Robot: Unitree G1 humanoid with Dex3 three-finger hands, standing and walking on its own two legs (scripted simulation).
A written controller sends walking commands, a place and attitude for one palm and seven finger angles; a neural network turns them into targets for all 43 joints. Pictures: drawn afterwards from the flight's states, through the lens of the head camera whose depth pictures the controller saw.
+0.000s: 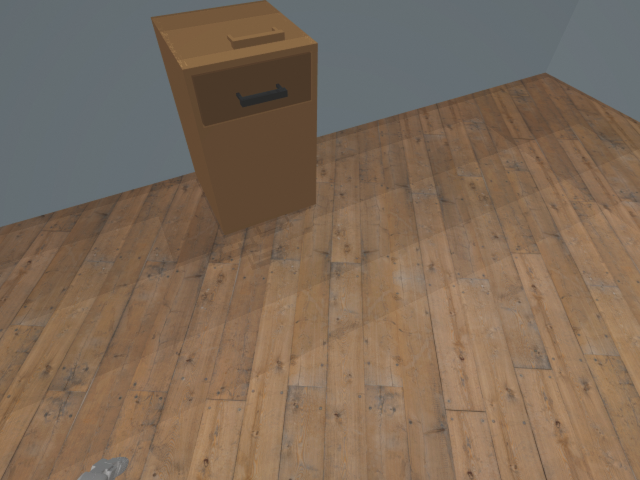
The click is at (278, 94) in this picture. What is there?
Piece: drawer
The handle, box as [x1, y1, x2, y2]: [236, 84, 287, 106]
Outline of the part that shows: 287,93 284,87 282,88 279,84 276,84 277,88 274,90 242,97 239,93 236,93 236,95 240,100 241,105 246,106 287,96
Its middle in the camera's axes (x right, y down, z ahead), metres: -0.19 -0.47 +1.25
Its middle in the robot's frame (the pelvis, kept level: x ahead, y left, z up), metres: +1.22 +0.25 -0.16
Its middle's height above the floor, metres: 0.61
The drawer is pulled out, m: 0.00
